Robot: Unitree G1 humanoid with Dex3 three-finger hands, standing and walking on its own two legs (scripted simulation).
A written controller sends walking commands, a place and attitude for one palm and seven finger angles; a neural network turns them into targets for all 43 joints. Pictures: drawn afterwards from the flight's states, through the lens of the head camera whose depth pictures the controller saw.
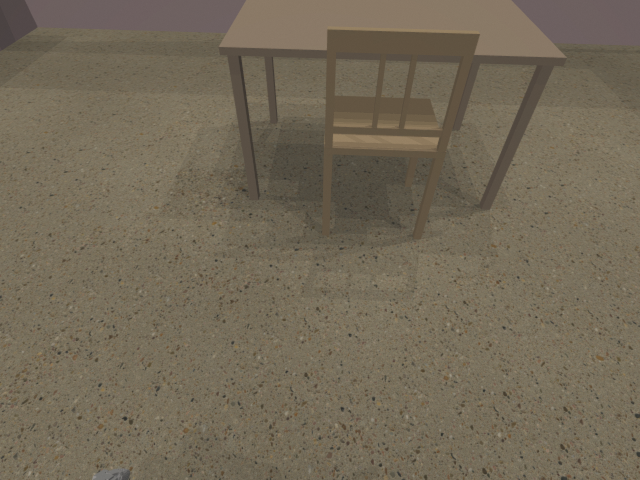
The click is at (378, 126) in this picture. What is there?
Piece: chair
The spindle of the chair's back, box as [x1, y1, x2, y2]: [372, 54, 386, 127]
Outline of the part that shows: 386,54 381,54 380,56 372,127 376,127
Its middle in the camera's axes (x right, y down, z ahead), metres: +0.18 -0.47 +1.24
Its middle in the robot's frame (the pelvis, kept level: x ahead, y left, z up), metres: +1.25 -0.13 -0.10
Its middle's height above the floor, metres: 0.67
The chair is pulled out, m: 0.00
